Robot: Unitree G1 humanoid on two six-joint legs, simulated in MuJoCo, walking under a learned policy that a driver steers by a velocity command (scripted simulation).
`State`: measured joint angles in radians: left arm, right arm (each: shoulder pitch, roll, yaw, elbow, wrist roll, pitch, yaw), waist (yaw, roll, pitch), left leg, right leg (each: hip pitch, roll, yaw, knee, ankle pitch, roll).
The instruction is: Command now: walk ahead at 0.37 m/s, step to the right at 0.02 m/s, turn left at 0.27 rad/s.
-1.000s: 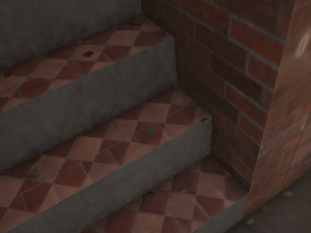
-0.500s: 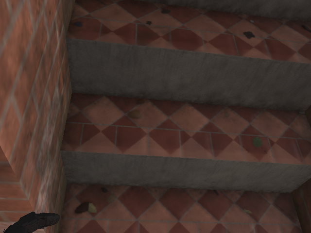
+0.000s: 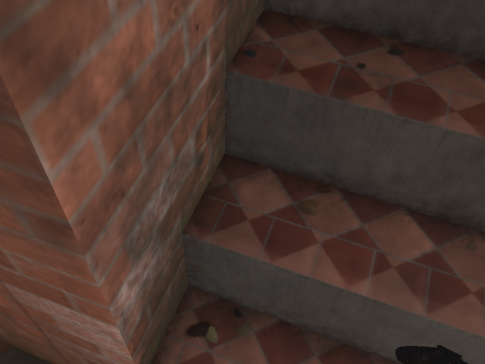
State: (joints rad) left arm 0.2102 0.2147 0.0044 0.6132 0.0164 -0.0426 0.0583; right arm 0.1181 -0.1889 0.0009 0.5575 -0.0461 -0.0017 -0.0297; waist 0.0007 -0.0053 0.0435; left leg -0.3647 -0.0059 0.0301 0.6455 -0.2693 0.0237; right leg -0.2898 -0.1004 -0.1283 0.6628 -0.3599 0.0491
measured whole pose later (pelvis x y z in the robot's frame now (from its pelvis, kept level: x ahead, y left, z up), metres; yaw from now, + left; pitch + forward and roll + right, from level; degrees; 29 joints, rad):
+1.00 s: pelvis +0.06 +0.01 +0.02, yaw -46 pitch +1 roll -1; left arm 0.13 0.27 0.03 0.50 0.00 0.06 0.05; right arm 0.27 -0.26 -0.02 0.61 -0.05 0.03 -0.08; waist -0.07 -0.01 0.08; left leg -0.26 0.12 0.23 0.50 -0.26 0.06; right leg -0.58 -0.03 -0.05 1.21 -0.38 0.08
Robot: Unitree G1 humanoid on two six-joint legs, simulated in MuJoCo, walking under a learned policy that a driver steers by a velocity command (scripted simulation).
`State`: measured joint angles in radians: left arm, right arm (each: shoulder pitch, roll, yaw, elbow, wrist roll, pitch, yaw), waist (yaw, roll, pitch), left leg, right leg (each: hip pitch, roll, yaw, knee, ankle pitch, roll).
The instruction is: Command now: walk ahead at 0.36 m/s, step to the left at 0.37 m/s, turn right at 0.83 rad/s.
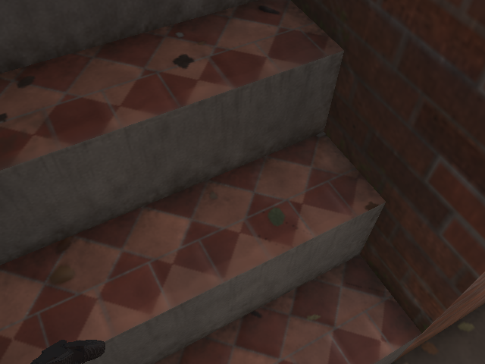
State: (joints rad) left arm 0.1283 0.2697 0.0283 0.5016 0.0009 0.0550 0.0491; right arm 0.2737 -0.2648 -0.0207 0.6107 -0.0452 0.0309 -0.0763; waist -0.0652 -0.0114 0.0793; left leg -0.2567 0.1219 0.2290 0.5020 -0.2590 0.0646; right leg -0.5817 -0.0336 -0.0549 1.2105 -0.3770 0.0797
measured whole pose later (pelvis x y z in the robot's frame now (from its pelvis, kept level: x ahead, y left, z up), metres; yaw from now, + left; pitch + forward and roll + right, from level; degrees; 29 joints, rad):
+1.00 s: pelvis +0.02 -0.03 -0.03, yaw +34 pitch +2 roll -5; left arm 0.09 0.25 0.06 0.66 0.04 0.00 0.05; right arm 0.06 -0.30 -0.07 0.43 0.02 0.01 -0.04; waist -0.01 0.10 0.02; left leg -0.78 -0.16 -0.27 1.83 -0.61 -0.06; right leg -0.36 0.01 -0.10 0.63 -0.33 0.04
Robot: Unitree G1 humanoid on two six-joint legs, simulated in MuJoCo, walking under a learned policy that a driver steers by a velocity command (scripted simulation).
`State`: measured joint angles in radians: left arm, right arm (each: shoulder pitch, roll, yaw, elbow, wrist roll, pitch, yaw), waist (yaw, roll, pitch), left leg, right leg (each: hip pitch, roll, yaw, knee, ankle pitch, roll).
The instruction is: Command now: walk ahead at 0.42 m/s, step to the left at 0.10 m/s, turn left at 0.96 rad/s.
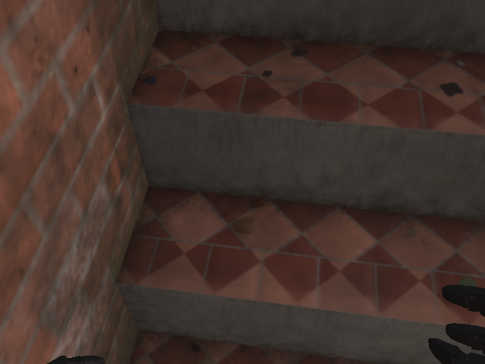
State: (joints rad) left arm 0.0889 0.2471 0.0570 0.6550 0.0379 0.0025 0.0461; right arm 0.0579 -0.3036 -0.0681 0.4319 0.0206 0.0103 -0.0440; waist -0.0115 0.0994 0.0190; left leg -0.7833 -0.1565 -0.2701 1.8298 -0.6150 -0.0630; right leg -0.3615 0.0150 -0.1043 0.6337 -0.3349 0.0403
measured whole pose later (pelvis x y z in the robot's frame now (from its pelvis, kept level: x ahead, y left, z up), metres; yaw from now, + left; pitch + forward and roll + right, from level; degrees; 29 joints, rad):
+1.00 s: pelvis +0.01 +0.01 +0.03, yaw -17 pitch +0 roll +3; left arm 0.44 0.26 0.05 0.62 -0.03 0.00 0.11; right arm 0.19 -0.23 -0.01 0.48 -0.04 0.01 0.00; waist 0.02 0.04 0.04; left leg -0.82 -0.07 -0.04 1.83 -0.34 -0.14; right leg -0.21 0.02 0.27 0.52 -0.31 0.02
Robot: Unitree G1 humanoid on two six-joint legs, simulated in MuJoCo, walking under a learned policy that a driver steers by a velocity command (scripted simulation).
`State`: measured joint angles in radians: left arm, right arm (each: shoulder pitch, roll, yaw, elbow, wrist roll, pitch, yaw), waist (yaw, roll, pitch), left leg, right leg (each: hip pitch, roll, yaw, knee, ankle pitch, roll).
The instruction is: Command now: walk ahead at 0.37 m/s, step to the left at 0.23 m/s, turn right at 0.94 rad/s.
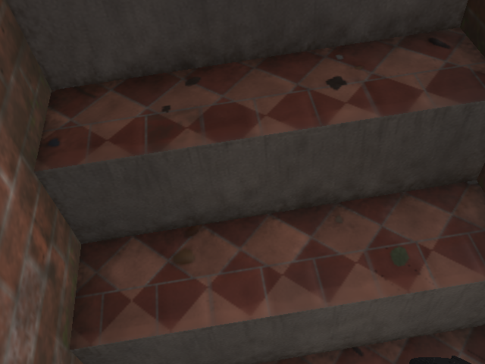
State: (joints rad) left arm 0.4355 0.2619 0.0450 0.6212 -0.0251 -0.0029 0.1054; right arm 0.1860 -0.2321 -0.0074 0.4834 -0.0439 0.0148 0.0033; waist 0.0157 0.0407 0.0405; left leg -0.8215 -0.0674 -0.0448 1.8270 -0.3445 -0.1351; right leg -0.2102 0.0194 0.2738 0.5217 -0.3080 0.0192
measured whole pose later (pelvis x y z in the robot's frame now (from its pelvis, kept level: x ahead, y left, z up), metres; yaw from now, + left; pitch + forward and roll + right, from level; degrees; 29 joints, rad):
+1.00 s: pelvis +0.06 +0.03 +0.00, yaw +0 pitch +1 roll +0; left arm 0.44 0.24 0.03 0.78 0.01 0.02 0.10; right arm 0.06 -0.14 0.02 0.50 0.01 0.06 -0.04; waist 0.08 -0.02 0.00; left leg -1.18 0.16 -0.04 2.16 -0.48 -0.08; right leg -0.15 -0.21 -0.39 0.41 -0.22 0.04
